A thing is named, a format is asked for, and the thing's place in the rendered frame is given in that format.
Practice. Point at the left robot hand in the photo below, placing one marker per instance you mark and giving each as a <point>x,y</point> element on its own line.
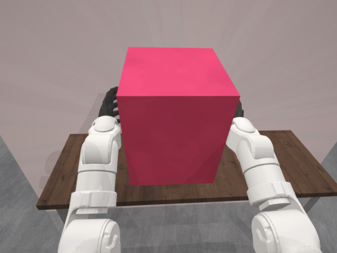
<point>108,105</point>

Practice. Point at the right robot upper arm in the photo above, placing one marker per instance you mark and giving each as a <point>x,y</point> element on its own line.
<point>284,231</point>

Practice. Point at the left robot upper arm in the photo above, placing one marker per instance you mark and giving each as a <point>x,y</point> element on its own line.
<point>91,236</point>

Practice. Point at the left robot forearm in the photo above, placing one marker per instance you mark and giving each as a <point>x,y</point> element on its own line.
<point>97,169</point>

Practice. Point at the carton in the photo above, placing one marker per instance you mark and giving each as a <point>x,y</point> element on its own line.
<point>176,107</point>

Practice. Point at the right robot forearm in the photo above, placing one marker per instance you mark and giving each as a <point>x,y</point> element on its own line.
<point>267,188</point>

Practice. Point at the right robot hand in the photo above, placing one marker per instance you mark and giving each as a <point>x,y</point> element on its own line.
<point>239,112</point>

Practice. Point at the table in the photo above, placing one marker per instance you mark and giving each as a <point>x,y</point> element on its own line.
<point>308,178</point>

